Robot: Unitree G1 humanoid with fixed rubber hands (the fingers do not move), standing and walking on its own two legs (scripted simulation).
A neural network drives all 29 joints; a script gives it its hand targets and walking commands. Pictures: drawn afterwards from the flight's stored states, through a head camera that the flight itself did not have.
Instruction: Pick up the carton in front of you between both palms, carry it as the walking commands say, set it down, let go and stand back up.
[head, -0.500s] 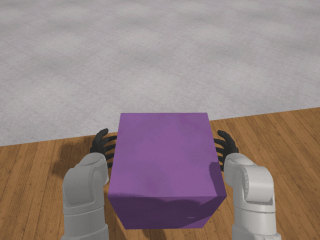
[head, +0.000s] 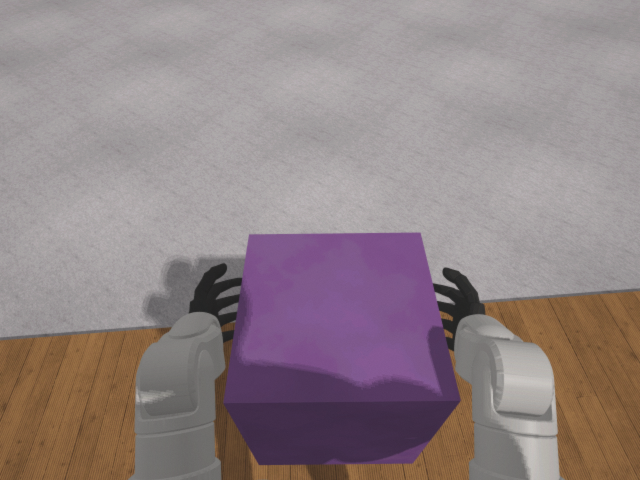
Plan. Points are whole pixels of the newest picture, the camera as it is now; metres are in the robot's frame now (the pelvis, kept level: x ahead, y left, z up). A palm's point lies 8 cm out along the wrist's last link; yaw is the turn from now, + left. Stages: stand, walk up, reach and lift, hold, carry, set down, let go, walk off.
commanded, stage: carry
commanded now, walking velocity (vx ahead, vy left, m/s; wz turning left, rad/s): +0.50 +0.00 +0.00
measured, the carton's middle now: (335, 355) +0.27 +0.00 -0.02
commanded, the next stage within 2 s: none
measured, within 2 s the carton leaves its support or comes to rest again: neither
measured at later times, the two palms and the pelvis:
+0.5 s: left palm (237, 99) +0.69 +0.17 +0.09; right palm (408, 109) +0.65 -0.12 +0.09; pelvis +0.32 +0.05 -0.01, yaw -3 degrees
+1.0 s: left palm (258, 26) +1.02 +0.17 +0.08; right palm (386, 25) +1.02 -0.13 +0.07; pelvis +0.65 +0.01 -0.01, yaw -1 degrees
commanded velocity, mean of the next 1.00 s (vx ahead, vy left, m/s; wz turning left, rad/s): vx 0.50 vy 0.00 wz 0.00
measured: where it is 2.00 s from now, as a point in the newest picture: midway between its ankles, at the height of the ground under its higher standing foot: (316, 198)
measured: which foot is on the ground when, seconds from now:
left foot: up 0.00-0.30, down 0.32-0.82, up 0.84-1.00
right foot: down 0.00-0.32, up 0.34-0.78, down 0.80-1.00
